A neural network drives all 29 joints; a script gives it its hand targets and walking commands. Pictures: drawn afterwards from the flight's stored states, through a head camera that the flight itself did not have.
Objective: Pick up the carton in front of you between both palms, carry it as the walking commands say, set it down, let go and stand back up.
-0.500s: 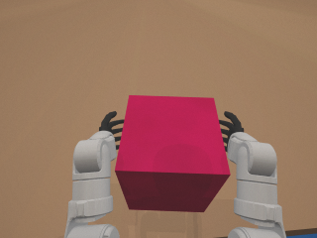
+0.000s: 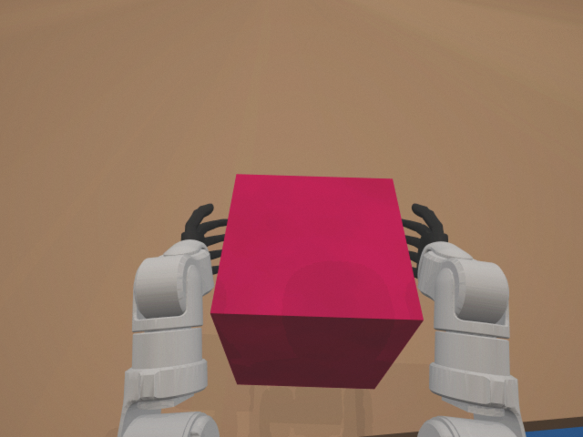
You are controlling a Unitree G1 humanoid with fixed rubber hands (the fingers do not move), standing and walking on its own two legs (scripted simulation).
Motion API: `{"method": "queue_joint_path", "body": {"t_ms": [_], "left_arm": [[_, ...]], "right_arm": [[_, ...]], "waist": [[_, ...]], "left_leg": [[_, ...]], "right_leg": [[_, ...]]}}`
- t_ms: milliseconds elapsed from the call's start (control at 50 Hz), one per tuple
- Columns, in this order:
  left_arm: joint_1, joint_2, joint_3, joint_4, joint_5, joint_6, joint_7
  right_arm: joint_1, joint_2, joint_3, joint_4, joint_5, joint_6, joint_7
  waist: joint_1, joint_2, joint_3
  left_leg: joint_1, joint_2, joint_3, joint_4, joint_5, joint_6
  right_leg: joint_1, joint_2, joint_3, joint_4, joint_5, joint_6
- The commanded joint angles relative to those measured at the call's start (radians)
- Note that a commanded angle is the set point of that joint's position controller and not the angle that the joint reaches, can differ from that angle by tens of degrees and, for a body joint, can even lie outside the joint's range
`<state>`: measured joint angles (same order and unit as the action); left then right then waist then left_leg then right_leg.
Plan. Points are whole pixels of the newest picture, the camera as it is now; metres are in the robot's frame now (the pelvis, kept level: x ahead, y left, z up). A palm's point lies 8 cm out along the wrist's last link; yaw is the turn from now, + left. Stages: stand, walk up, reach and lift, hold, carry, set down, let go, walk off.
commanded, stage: carry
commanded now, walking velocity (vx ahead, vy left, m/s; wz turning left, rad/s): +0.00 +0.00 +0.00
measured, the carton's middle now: (309, 288) +0.33 +0.00 +0.05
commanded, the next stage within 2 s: none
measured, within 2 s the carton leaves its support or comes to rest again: neither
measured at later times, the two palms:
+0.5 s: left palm (197, 256) +0.32 +0.14 +0.13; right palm (437, 259) +0.32 -0.15 +0.13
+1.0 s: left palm (205, 258) +0.32 +0.14 +0.12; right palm (442, 258) +0.32 -0.16 +0.13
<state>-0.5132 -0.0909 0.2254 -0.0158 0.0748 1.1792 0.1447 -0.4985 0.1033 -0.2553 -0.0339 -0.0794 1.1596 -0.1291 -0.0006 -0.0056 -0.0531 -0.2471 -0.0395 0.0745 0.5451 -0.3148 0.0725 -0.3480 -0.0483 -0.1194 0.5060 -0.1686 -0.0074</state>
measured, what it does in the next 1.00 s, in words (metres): stands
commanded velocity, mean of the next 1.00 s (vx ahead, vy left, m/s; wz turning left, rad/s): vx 0.00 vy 0.00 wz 0.00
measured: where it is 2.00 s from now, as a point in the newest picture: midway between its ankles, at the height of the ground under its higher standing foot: outside the picture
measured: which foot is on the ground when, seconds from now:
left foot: down 0.00-1.00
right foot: down 0.00-1.00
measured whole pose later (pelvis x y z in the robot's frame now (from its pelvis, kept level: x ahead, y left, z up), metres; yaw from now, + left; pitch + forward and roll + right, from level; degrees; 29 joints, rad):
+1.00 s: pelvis +0.00 -0.01 +0.00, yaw +0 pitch +1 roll +0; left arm -0.50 -0.10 0.23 0.00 0.08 1.18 0.15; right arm -0.51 0.10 -0.25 0.00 -0.08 1.16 -0.13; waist -0.01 0.00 -0.08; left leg -0.25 -0.03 0.06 0.54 -0.31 0.06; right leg -0.35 -0.04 -0.13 0.49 -0.16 -0.02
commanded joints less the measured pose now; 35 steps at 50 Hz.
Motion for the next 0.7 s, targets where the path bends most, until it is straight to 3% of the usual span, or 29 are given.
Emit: {"method": "queue_joint_path", "body": {"t_ms": [0, 40, 60, 80, 100, 120, 160, 180, 200, 220, 240, 280, 300, 320, 340, 360, 380, 420, 440, 480, 500, 540, 560, 580, 600, 620, 640, 660, 680], "left_arm": [[-0.641, -0.866, -0.626, -0.068, -0.285, -0.02, -0.106], [-0.643, -0.848, -0.626, -0.079, -0.271, -0.017, -0.096], [-0.644, -0.877, -0.623, -0.048, -0.275, -0.015, -0.099], [-0.654, -0.871, -0.61, -0.088, -0.281, -0.022, -0.101], [-0.66, -0.864, -0.603, -0.049, -0.276, -0.015, -0.102], [-0.638, -0.873, -0.601, -0.028, -0.271, -0.012, -0.1], [-0.641, -0.908, -0.618, -0.033, -0.283, -0.014, -0.108], [-0.65, -0.876, -0.614, -0.064, -0.275, -0.016, -0.103], [-0.628, -0.881, -0.589, -0.017, -0.268, -0.012, -0.104], [-0.631, -0.86, -0.598, -0.05, -0.265, -0.016, -0.104], [-0.673, -0.879, -0.618, -0.055, -0.282, -0.015, -0.104], [-0.673, -0.883, -0.622, -0.069, -0.29, -0.016, -0.102], [-0.71, -0.876, -0.623, -0.102, -0.291, -0.022, -0.101], [-0.653, -0.879, -0.606, -0.054, -0.277, -0.017, -0.098], [-0.651, -0.854, -0.624, -0.05, -0.278, -0.016, -0.095], [-0.637, -0.845, -0.602, -0.054, -0.265, -0.017, -0.095], [-0.619, -0.849, -0.578, -0.022, -0.275, -0.013, -0.093], [-0.67, -0.88, -0.623, -0.064, -0.282, -0.017, -0.098], [-0.649, -0.872, -0.593, -0.042, -0.271, -0.013, -0.098], [-0.662, -0.864, -0.603, -0.057, -0.277, -0.012, -0.097], [-0.611, -0.86, -0.595, -0.015, -0.268, -0.01, -0.091], [-0.621, -0.863, -0.584, -0.033, -0.262, -0.016, -0.094], [-0.624, -0.86, -0.606, -0.023, -0.272, -0.013, -0.096], [-0.636, -0.862, -0.583, -0.039, -0.27, -0.016, -0.095], [-0.652, -0.88, -0.601, -0.062, -0.292, -0.021, -0.1], [-0.685, -0.889, -0.602, -0.081, -0.29, -0.024, -0.102], [-0.65, -0.89, -0.611, -0.044, -0.267, -0.022, -0.102], [-0.647, -0.876, -0.587, -0.034, -0.281, -0.019, -0.1], [-0.618, -0.866, -0.598, -0.045, -0.273, -0.02, -0.102]], "right_arm": [[-0.595, 0.842, 0.641, -0.002, 0.274, 0.01, 0.096], [-0.589, 0.829, 0.63, -0.011, 0.282, 0.012, 0.092], [-0.611, 0.841, 0.626, -0.013, 0.279, 0.011, 0.096], [-0.625, 0.864, 0.648, -0.022, 0.302, 0.007, 0.102], [-0.615, 0.849, 0.636, -0.007, 0.264, 0.013, 0.096], [-0.607, 0.84, 0.624, 0.012, 0.277, 0.015, 0.094], [-0.675, 0.855, 0.636, -0.054, 0.297, 0.005, 0.094], [-0.63, 0.866, 0.621, -0.014, 0.288, 0.013, 0.096], [-0.626, 0.851, 0.644, -0.017, 0.274, 0.014, 0.094], [-0.613, 0.856, 0.628, -0.009, 0.267, 0.018, 0.093], [-0.611, 0.831, 0.614, -0.018, 0.254, 0.014, 0.091], [-0.641, 0.861, 0.614, -0.026, 0.279, 0.01, 0.093], [-0.625, 0.873, 0.617, -0.009, 0.28, 0.008, 0.097], [-0.608, 0.848, 0.621, 0.012, 0.276, 0.013, 0.094], [-0.593, 0.828, 0.603, 0.004, 0.256, 0.013, 0.093], [-0.578, 0.835, 0.61, 0.014, 0.254, 0.016, 0.092], [-0.601, 0.85, 0.625, 0.005, 0.274, 0.016, 0.089], [-0.634, 0.858, 0.629, -0.041, 0.278, 0.007, 0.09], [-0.633, 0.847, 0.623, -0.008, 0.268, 0.014, 0.087], [-0.615, 0.858, 0.617, -0.018, 0.27, 0.01, 0.089], [-0.584, 0.845, 0.616, 0.032, 0.279, 0.016, 0.089], [-0.622, 0.835, 0.629, -0.022, 0.27, 0.009, 0.084], [-0.597, 0.84, 0.613, -0.005, 0.263, 0.01, 0.084], [-0.59, 0.844, 0.616, 0.011, 0.275, 0.011, 0.087], [-0.622, 0.873, 0.636, -0.047, 0.279, 0.002, 0.089], [-0.638, 0.887, 0.646, -0.034, 0.292, 0.003, 0.091], [-0.675, 0.882, 0.656, -0.057, 0.289, 0.0, 0.09], [-0.644, 0.862, 0.642, -0.029, 0.288, 0.003, 0.089], [-0.646, 0.874, 0.658, -0.062, 0.284, 0.0, 0.086]], "waist": [[-0.004, 0.018, -0.352], [-0.011, 0.056, -0.335], [0.008, 0.028, -0.347], [-0.012, 0.015, -0.369], [-0.001, 0.008, -0.342], [0.009, 0.011, -0.347], [-0.011, 0.06, -0.319], [-0.001, 0.023, -0.339], [-0.008, -0.015, -0.353], [-0.006, -0.053, -0.34], [0.004, -0.02, -0.344], [-0.015, 0.063, -0.321], [-0.001, 0.04, -0.325], [-0.007, 0.025, -0.317], [-0.01, 0.028, -0.286], [-0.008, 0.023, -0.309], [-0.005, -0.037, -0.323], [-0.023, -0.01, -0.318], [0.002, 0.017, -0.305], [-0.01, 0.062, -0.286], [-0.005, 0.036, -0.318], [0.0, -0.028, -0.344], [-0.014, 0.009, -0.312], [-0.005, 0.025, -0.329], [0.0, 0.009, -0.358], [-0.011, 0.003, -0.357], [0.002, 0.002, -0.322], [0.0, 0.018, -0.339], [-0.011, -0.019, -0.368]], "left_leg": [[0.059, 0.178, -0.142, -0.081, 0.33, -0.008], [0.064, 0.165, -0.127, -0.081, 0.376, -0.001], [0.073, 0.165, -0.121, -0.079, 0.392, -0.002], [0.078, 0.17, -0.148, -0.078, 0.394, -0.005], [0.068, 0.18, -0.139, -0.071, 0.413, -0.012], [0.055, 0.171, -0.115, -0.062, 0.349, 0.0], [0.041, 0.189, -0.159, -0.115, 0.362, -0.015], [0.066, 0.185, -0.129, -0.098, 0.32, -0.005], [0.059, 0.186, -0.139, -0.096, 0.297, 0.012], [0.047, 0.18, -0.147, -0.102, 0.285, 0.007], [0.057, 0.173, -0.134, -0.105, 0.29, 0.0], [0.066, 0.164, -0.125, -0.102, 0.3, -0.008], [0.058, 0.163, -0.126, -0.116, 0.312, 0.002], [0.04, 0.184, -0.154, -0.129, 0.288, -0.016], [0.041, 0.179, -0.147, -0.125, 0.261, 0.004], [0.047, 0.172, -0.128, -0.122, 0.248, -0.005], [0.058, 0.164, -0.129, -0.126, 0.208, 0.0], [0.044, 0.159, -0.134, -0.128, 0.202, 0.001], [0.041, 0.159, -0.129, -0.132, 0.209, -0.008], [0.025, 0.169, -0.15, -0.136, 0.304, -0.026], [0.056, 0.166, -0.134, -0.126, 0.279, -0.01], [0.045, 0.17, -0.144, -0.104, 0.296, -0.013], [0.036, 0.159, -0.125, -0.113, 0.281, -0.015], [0.043, 0.184, -0.151, -0.133, 0.311, -0.028], [0.065, 0.174, -0.14, -0.111, 0.3, 0.004], [0.038, 0.175, -0.136, -0.11, 0.301, -0.009], [0.033, 0.165, -0.118, -0.112, 0.278, -0.004], [0.048, 0.184, -0.146, -0.109, 0.305, -0.013], [0.064, 0.169, -0.136, -0.101, 0.298, -0.007]], "right_leg": [[0.19, -0.101, 0.095, -0.021, 0.137, -0.029], [0.171, -0.099, 0.096, -0.02, 0.135, -0.025], [0.159, -0.1, 0.079, -0.009, 0.137, -0.025], [0.169, -0.094, 0.096, -0.011, 0.145, -0.024], [0.156, -0.09, 0.08, -0.011, 0.141, -0.012], [0.177, -0.103, 0.096, -0.009, 0.157, -0.026], [0.153, -0.102, 0.089, -0.012, 0.084, -0.02], [0.166, -0.088, 0.087, -0.019, 0.102, -0.016], [0.181, -0.099, 0.094, -0.024, 0.115, -0.026], [0.207, -0.103, 0.095, -0.032, 0.095, -0.015], [0.19, -0.107, 0.101, -0.032, 0.087, -0.024], [0.163, -0.108, 0.103, -0.052, 0.093, -0.02], [0.172, -0.11, 0.1, -0.037, 0.092, -0.011], [0.181, -0.093, 0.096, -0.059, 0.053, -0.005], [0.159, -0.105, 0.109, -0.048, 0.064, -0.011], [0.181, -0.09, 0.091, -0.062, 0.072, -0.006], [0.181, -0.099, 0.102, -0.055, 0.083, -0.012], [0.181, -0.106, 0.098, -0.06, 0.086, -0.012], [0.16, -0.1, 0.109, -0.074, 0.052, -0.017], [0.166, -0.104, 0.098, -0.052, 0.072, -0.008], [0.164, -0.093, 0.102, -0.061, 0.066, -0.013], [0.2, -0.099, 0.093, -0.036, 0.127, -0.015], [0.178, -0.102, 0.092, -0.046, 0.117, -0.001], [0.175, -0.095, 0.094, -0.044, 0.084, 0.002], [0.19, -0.107, 0.106, -0.038, 0.115, -0.015], [0.191, -0.101, 0.092, -0.047, 0.119, -0.014], [0.183, -0.104, 0.092, -0.057, 0.113, -0.015], [0.187, -0.106, 0.093, -0.035, 0.122, -0.024], [0.2, -0.103, 0.107, -0.046, 0.138, -0.022]]}}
